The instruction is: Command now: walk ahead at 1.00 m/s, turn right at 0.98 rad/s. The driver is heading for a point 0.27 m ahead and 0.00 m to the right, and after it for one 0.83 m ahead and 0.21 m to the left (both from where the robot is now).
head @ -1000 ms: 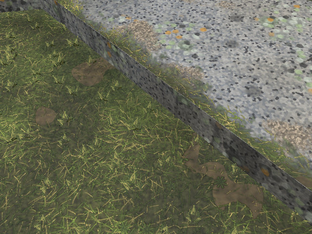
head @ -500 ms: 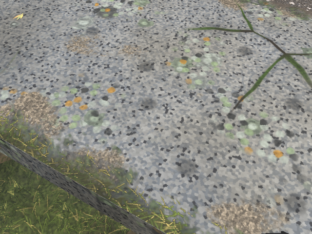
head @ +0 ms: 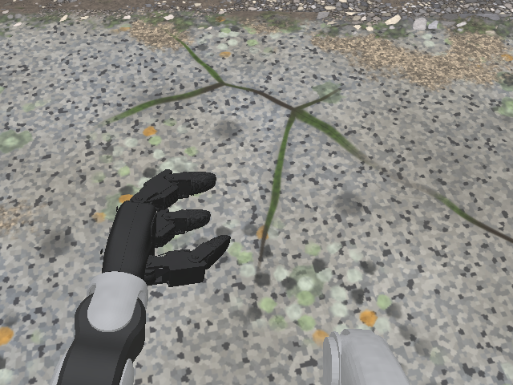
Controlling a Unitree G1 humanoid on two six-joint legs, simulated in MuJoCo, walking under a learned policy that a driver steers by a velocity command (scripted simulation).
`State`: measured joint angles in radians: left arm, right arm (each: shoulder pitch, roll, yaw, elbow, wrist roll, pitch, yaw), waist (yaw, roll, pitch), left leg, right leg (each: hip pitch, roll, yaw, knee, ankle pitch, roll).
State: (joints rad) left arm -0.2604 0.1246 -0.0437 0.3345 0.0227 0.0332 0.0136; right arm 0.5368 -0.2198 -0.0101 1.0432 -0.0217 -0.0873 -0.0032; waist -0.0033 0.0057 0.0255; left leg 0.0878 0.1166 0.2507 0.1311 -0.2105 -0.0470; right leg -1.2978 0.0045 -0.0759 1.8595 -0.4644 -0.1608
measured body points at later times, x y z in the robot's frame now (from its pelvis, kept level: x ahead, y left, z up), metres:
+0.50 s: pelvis +0.39 -0.02 +0.16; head +0.40 -0.03 +0.61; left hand +0.64 +0.23 +0.11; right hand +0.41 -0.31 +0.04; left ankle +0.51 +0.03 -0.56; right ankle +0.25 -0.14 -0.43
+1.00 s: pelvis +0.49 -0.08 +0.18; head +0.53 -0.07 +0.63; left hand +0.56 +0.24 +0.10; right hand +0.75 -0.31 +0.10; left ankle +0.45 +0.06 -0.47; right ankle +0.58 -0.17 -0.56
